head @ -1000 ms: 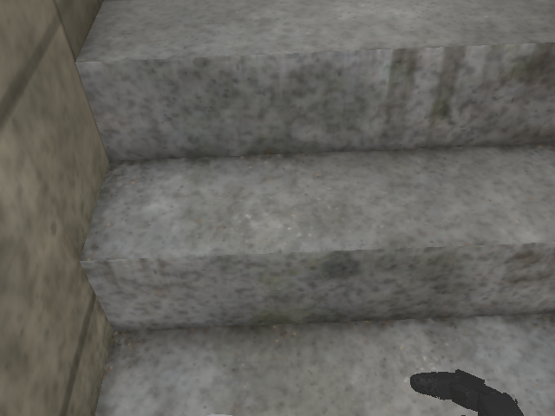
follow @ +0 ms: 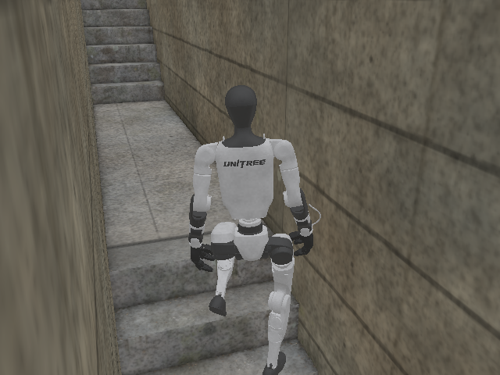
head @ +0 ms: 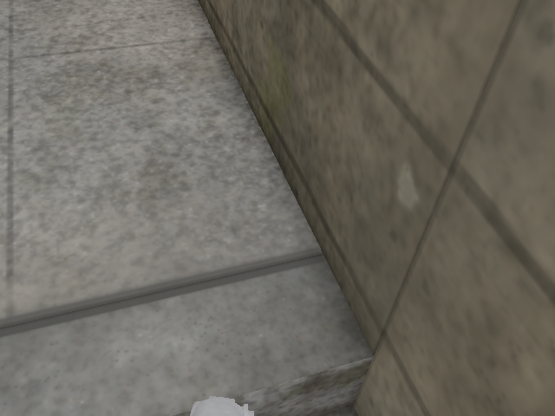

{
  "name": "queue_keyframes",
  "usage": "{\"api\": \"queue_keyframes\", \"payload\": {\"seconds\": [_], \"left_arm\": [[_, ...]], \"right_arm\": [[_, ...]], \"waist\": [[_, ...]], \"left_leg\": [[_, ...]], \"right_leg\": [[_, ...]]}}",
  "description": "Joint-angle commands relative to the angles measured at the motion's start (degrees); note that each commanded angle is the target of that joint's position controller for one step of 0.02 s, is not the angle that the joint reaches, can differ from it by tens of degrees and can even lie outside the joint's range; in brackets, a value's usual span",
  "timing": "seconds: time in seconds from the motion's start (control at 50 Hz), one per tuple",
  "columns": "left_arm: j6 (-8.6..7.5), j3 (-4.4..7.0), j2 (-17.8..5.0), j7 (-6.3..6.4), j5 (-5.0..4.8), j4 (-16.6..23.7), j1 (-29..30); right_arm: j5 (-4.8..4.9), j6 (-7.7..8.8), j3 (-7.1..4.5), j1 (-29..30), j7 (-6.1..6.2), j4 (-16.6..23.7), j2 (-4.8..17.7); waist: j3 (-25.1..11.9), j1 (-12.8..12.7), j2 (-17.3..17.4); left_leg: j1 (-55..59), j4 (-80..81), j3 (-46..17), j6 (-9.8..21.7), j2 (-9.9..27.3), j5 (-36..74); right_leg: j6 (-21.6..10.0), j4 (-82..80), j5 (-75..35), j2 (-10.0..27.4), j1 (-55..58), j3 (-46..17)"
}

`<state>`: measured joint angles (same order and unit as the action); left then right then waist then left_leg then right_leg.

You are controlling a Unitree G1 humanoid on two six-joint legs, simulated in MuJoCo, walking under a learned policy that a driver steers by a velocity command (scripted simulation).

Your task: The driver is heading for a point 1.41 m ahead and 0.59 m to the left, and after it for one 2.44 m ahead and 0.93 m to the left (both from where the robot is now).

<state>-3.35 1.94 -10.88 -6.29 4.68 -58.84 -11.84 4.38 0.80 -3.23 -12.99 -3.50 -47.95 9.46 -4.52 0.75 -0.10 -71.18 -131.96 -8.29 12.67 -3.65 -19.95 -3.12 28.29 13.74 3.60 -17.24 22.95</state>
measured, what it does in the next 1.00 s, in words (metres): climbs, turning left: left foot 0.21 m higher, then right foot 0.21 m higher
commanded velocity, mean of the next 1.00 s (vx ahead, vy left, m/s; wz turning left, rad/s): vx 0.45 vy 0.00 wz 0.55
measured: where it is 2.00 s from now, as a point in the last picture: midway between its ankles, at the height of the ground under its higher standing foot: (167, 333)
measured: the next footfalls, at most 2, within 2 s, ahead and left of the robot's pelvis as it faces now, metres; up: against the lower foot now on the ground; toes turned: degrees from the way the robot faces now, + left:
left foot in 0.34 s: +0.23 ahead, +0.20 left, +0.21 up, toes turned +6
right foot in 0.86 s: +0.57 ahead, +0.09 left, +0.41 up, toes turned +25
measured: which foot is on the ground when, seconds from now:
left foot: up 0.00-0.32, down 0.34-0.88, up 0.90-1.00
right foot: down 0.00-0.32, up 0.34-0.84, down 0.86-1.00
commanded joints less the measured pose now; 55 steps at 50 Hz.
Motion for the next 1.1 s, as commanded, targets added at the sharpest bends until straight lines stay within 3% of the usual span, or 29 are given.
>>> {"api": "queue_keyframes", "payload": {"seconds": [0.02,0.14,0.2,0.22,0.24,0.3,0.32,0.34,0.36,0.38,0.4,0.42,0.48,0.54,0.6,0.64,0.72,0.76,0.8,0.84,0.86,0.88,0.9,0.92,0.94,0.96,1.0,1.04,1.1], "left_arm": [[-2.21,0.21,-4.63,0.03,0.98,-0.04,-1.91],[-1.03,-0.11,-5.31,-1.34,4.01,-0.90,-7.37],[-0.37,1.22,-8.79,-2.33,0.48,1.55,-1.37],[-1.18,1.59,-9.56,-2.37,-1.47,2.67,1.27],[-1.16,2.14,-11.55,-2.29,-1.08,2.10,2.40],[-2.61,5.08,-21.50,-1.88,0.92,4.41,8.74],[-2.63,2.78,-16.33,-3.56,3.82,0.53,-4.26],[-2.08,3.58,-21.26,-5.39,2.89,-0.72,-0.17],[-0.03,1.21,-10.14,-8.76,4.81,3.39,2.55],[2.03,2.68,-10.76,-7.85,1.59,4.63,1.95],[3.04,2.63,-9.54,-6.39,1.16,3.14,0.01],[1.99,2.40,-9.16,-4.86,0.89,1.70,-1.74],[-1.10,1.12,-4.78,0.38,1.24,4.01,8.60],[-1.41,-0.01,-4.22,0.39,1.67,5.23,11.08],[-0.31,-1.77,-1.35,1.75,0.01,8.85,9.23],[-0.67,-3.40,1.08,1.45,0.03,11.35,11.82],[0.46,-3.88,-1.89,2.40,-1.57,21.03,19.39],[1.61,-4.36,-1.55,3.42,-2.01,24.85,23.38],[2.81,-5.73,-0.35,3.35,-1.41,30.91,36.07],[1.39,-5.63,0.75,1.42,-2.75,31.86,32.45],[0.36,-3.76,-3.18,1.27,-2.65,29.50,23.92],[-0.74,-1.04,-8.17,2.94,-3.06,25.45,11.54],[-1.22,-0.28,-9.31,3.88,-2.62,19.81,-5.85],[-0.08,0.07,-12.79,4.55,-0.01,16.96,-16.76],[-0.60,-0.20,-12.01,4.93,1.03,16.85,-15.67],[-1.29,-0.16,-11.28,4.70,-0.51,14.02,-10.97],[-1.94,-2.29,-0.81,4.13,-2.49,9.86,-5.50],[-3.49,-4.99,7.63,5.62,-2.60,11.06,6.14],[-6.45,-4.56,3.68,5.62,-2.21,15.78,16.34]], "right_arm": [[-1.33,-1.85,0.87,0.54,0.50,5.91,2.70],[-3.95,-5.09,3.73,12.82,2.31,13.18,3.44],[-5.45,-5.05,3.83,14.66,0.95,13.09,5.21],[-6.81,-4.49,4.51,11.82,-0.32,11.67,3.10],[-7.14,-3.78,4.77,7.19,-0.23,10.49,3.25],[-2.79,-0.44,3.38,-1.88,-0.54,8.66,7.39],[0.52,0.74,3.28,-0.03,1.32,7.65,10.15],[-1.61,-0.52,1.86,-12.46,2.19,4.91,13.51],[-1.86,-0.89,-0.14,-27.50,3.80,-5.71,21.96],[-3.66,-0.83,-1.26,-26.63,1.89,-6.43,21.52],[-3.19,-0.44,-0.78,-20.26,1.13,-7.64,18.59],[-1.84,0.44,0.10,-17.39,-0.02,-7.67,15.23],[-2.45,2.56,1.47,-15.62,-0.89,-10.21,9.81],[-3.09,3.28,2.67,-14.08,-0.92,-12.36,5.23],[-6.61,4.94,3.71,-12.45,-1.34,-12.77,4.82],[-7.90,5.00,4.58,-15.29,0.11,-12.65,4.21],[-10.51,6.52,4.47,-22.34,-0.19,-14.69,8.22],[-9.71,6.48,4.90,-26.86,-0.28,-15.82,6.93],[-5.58,6.06,4.89,-22.22,-1.66,-12.19,6.89],[-5.05,6.95,2.46,-15.81,-3.19,-8.79,14.43],[-2.96,7.17,0.46,-14.20,-2.86,-6.19,18.51],[-3.06,7.73,-0.36,-11.79,-3.10,-4.50,17.66],[-7.10,7.79,0.95,-11.61,-3.82,-2.60,8.68],[-8.10,6.21,1.15,-7.95,-4.44,-1.02,4.80],[-6.68,4.99,0.41,-0.89,-5.30,-0.10,7.52],[-5.78,4.81,-0.43,-0.91,-5.02,-1.72,7.48],[-8.03,3.62,1.28,-0.66,-3.38,0.45,6.36],[-8.46,2.22,2.34,-0.70,-1.12,1.23,4.40],[-6.30,2.04,1.12,4.36,-1.81,4.11,9.05]], "waist": [[-0.30,0.21,1.01],[-1.56,0.81,-2.13],[-1.07,0.07,-4.91],[-1.85,1.61,-5.81],[-2.94,3.03,-6.49],[-12.23,8.76,-14.08],[-21.37,2.43,-5.27],[-24.22,11.92,-6.42],[-32.81,9.19,13.31],[-28.52,7.08,12.31],[-20.69,5.10,14.67],[-14.17,4.55,12.91],[-6.60,4.79,10.43],[-1.92,1.86,6.35],[1.71,-1.23,3.41],[1.90,-0.66,8.35],[5.71,0.32,3.17],[6.35,2.58,6.45],[5.74,4.44,5.09],[-3.45,-0.93,11.66],[-8.71,-3.25,11.92],[-15.18,-6.65,9.77],[-28.89,-9.34,-6.45],[-30.18,-13.73,-22.55],[-13.23,-14.90,-20.43],[-0.66,-9.80,-13.25],[-0.90,-2.36,4.51],[0.76,3.55,4.79],[-1.13,6.11,5.99]], "left_leg": [[-19.54,0.58,-2.10,-1.11,2.44,-0.83],[-26.25,16.74,-1.25,-0.50,11.57,-4.91],[-12.72,28.12,7.24,-1.84,7.47,-21.15],[-11.39,30.04,9.51,-2.43,7.89,-23.39],[-10.26,30.40,8.31,-1.51,6.40,-22.16],[9.46,48.44,13.75,-1.90,-4.24,-14.33],[35.10,49.64,8.70,-0.50,-4.40,-5.23],[46.99,67.55,0.09,0.77,-4.67,-2.50],[70.69,83.44,-27.58,11.06,6.43,21.79],[61.80,96.52,-31.89,3.59,5.29,8.82],[54.99,97.37,-25.90,0.25,3.67,-8.81],[49.68,93.33,-22.19,0.63,2.99,-10.23],[47.27,92.45,-33.42,3.64,4.74,-6.13],[50.90,94.93,-31.32,3.30,5.61,-8.77],[45.10,100.98,-26.69,1.41,4.44,-9.30],[41.48,102.46,-25.12,2.04,2.60,-7.92],[46.47,106.86,-26.39,0.98,4.34,-5.31],[51.18,109.92,-28.71,2.99,7.61,-1.75],[42.30,123.24,-31.73,7.45,12.34,9.83],[38.89,116.70,-21.53,6.79,14.31,78.92],[52.54,109.61,-18.18,4.91,14.07,102.16],[56.41,98.04,-15.73,2.02,11.22,109.46],[36.43,78.27,-14.23,-1.70,3.56,92.04],[19.77,52.12,-10.21,-5.36,-7.42,19.53],[9.29,25.22,-8.56,-4.42,-2.17,21.69],[4.26,17.51,-5.33,-4.35,-0.34,23.08],[5.14,15.66,-3.40,-2.73,1.65,15.72],[10.85,28.88,-4.07,-3.99,5.01,8.10],[22.01,47.77,1.47,-11.09,11.37,11.44]], "right_leg": [[-7.89,-14.36,-6.15,13.53,16.75,-9.58],[-6.97,-22.37,4.19,20.10,18.57,-13.34],[-9.13,-25.80,0.36,21.37,13.71,-9.61],[-9.58,-23.88,-7.62,21.81,18.09,-6.55],[-10.35,-20.05,-20.68,22.88,21.79,-7.45],[-11.96,-4.54,-79.31,19.55,24.33,-4.75],[-11.43,3.01,-93.94,20.97,9.34,-10.37],[-8.18,16.86,-84.33,17.99,1.76,-11.27],[-0.62,36.18,-25.52,10.60,-23.35,-11.43],[-0.87,51.52,-20.41,2.57,-24.83,-20.32],[-1.90,61.08,-20.63,0.07,-30.90,-25.16],[-2.17,65.87,-17.67,-1.49,-34.27,-26.75],[-5.27,86.69,-5.50,-7.63,-46.45,-34.15],[-6.80,94.88,-2.64,-7.74,-59.76,-33.45],[-5.66,96.79,-6.15,-4.17,-64.75,-28.35],[-5.93,110.28,-6.25,-6.22,-65.41,-26.11],[-4.85,92.80,-9.62,0.31,-68.88,-23.02],[-3.54,87.16,-6.22,2.63,-71.76,-23.67],[-1.19,59.81,14.35,2.07,-53.13,-19.28],[-0.69,55.52,9.79,-3.89,-25.69,-12.68],[-0.76,47.24,12.80,-7.32,-24.19,-12.12],[-2.91,39.02,11.74,-8.33,-13.59,-17.40],[-12.72,29.72,0.40,2.73,15.96,-41.91],[-21.53,9.88,8.07,17.30,22.28,-73.85],[-17.74,0.04,35.24,15.68,6.53,-78.81],[-15.56,1.56,40.85,13.95,-3.62,-69.93],[-12.69,4.68,21.10,12.12,-5.92,-50.92],[-8.08,2.91,13.53,8.04,-13.89,-38.30],[-3.62,-1.12,5.58,4.27,-20.04,-24.30]]}}
Keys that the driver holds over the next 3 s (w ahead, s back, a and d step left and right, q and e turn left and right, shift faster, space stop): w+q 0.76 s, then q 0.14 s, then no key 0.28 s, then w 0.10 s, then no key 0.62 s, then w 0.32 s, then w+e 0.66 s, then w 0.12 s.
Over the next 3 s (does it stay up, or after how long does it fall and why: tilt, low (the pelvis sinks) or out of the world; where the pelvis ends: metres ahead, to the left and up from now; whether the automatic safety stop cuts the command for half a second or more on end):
stays up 1.02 0.45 0.41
